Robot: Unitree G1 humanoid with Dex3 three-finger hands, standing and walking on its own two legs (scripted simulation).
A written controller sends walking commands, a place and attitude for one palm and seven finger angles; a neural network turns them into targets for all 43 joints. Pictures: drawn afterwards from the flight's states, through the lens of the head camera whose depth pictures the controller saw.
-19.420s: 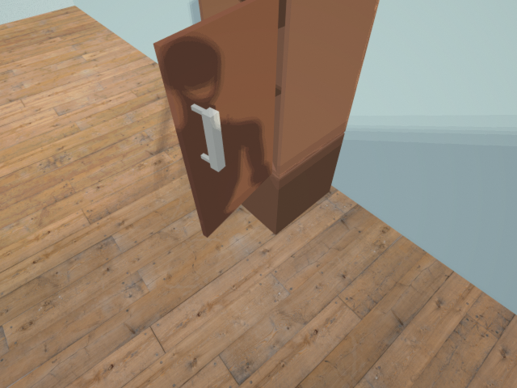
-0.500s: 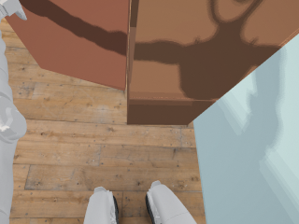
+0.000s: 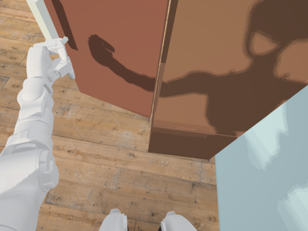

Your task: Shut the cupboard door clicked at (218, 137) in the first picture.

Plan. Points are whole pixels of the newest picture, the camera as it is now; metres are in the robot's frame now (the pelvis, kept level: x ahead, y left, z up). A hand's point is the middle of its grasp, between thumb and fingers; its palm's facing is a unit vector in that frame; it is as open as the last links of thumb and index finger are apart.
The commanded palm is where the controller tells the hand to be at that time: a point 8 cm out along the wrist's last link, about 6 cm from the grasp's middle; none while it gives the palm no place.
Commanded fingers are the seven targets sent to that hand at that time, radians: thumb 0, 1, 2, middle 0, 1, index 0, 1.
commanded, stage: pull the fist back off the door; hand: left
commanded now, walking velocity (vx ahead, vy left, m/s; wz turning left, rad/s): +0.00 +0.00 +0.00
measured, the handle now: (52, 23) +0.66 +0.24 +0.10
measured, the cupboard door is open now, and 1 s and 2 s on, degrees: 75 75 75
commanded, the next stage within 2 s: draw the hand back to the body in 0.12 s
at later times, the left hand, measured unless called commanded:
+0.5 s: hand (61, 79) +0.44 +0.18 +0.12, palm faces +0.01 -1.00 -0.03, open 3.1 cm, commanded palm +0.39 +0.23 +0.13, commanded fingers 0.00 0.90 0.90 -1.30 -1.50 -1.30 -1.50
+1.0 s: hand out of the picture +0.29 +0.23 +0.17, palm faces +0.29 -0.93 -0.24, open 3.3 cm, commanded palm +0.24 +0.27 +0.19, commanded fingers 0.00 0.90 0.90 -0.78 -0.93 -0.78 -0.93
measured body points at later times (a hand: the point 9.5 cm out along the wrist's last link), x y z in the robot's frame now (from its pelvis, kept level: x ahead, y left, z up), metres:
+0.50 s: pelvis -0.01 -0.01 +0.01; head +0.06 -0.01 +0.46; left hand +0.43 +0.23 +0.12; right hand +0.01 -0.26 -0.11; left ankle +0.01 +0.10 -0.68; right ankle -0.03 -0.13 -0.68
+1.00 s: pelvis +0.00 -0.01 +0.06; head -0.01 -0.02 +0.51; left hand +0.27 +0.28 +0.19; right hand +0.21 -0.22 -0.02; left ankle +0.01 +0.10 -0.68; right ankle -0.03 -0.13 -0.68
